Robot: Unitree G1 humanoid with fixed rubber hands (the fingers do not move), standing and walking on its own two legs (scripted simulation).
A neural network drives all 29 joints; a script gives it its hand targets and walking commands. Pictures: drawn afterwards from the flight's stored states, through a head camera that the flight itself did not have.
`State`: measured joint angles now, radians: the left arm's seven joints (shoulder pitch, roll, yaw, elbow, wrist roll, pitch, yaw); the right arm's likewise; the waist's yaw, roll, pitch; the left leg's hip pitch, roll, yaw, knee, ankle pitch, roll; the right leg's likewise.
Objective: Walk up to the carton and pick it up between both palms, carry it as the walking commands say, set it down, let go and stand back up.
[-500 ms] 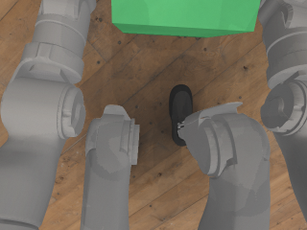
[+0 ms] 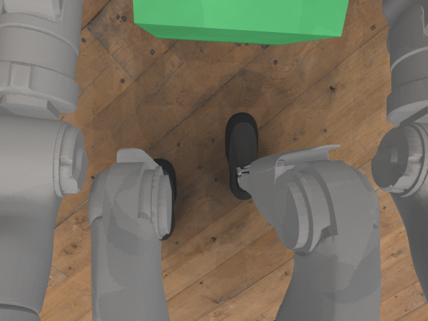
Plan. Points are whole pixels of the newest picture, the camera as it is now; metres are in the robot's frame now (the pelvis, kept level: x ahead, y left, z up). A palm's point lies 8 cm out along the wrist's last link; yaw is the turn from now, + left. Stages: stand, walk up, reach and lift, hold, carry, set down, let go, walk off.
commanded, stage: set down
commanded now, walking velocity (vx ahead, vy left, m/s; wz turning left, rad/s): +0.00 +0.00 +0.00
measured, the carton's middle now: out of the picture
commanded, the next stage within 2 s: let go in 1.24 s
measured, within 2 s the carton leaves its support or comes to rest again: neither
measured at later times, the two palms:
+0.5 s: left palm out of the picture +0.59 +0.12 -0.03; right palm out of the picture +0.53 -0.27 -0.02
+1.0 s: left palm out of the picture +0.59 +0.12 +0.12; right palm out of the picture +0.52 -0.27 +0.12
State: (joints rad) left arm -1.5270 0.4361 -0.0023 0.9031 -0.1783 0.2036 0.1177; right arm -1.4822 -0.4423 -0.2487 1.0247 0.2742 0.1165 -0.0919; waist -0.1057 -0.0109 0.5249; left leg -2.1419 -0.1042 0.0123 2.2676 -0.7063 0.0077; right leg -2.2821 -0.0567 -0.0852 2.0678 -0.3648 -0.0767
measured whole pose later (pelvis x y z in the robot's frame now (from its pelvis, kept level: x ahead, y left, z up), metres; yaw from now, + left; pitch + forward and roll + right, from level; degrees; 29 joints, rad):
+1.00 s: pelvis +0.01 +0.00 +0.25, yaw +0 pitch +28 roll +3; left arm -1.42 0.43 0.16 0.74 -0.12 0.43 0.06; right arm -1.31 -0.37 -0.25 0.59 0.17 0.43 -0.11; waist -0.12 0.00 0.52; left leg -1.36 -0.09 0.03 1.36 -0.49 0.02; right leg -1.49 0.01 0.02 1.25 -0.25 -0.03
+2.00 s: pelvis +0.09 +0.00 +0.38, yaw -2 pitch +5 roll +0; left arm -0.04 0.15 0.12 0.56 0.06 0.09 -0.02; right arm 0.06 -0.17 -0.08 0.45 -0.03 0.12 0.07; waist -0.03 0.02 0.11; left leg -0.39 -0.04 -0.04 0.69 -0.38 0.02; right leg -0.51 0.06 0.00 0.61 -0.18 -0.03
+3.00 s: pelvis +0.16 +0.02 +0.39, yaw -1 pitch -1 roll -1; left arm 0.29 0.32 0.07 0.78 0.04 0.00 0.00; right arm 0.35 -0.33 -0.07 0.71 -0.04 -0.01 -0.02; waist -0.01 0.03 -0.14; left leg -0.10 -0.08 -0.06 0.53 -0.41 0.07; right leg -0.26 0.01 0.00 0.56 -0.28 0.00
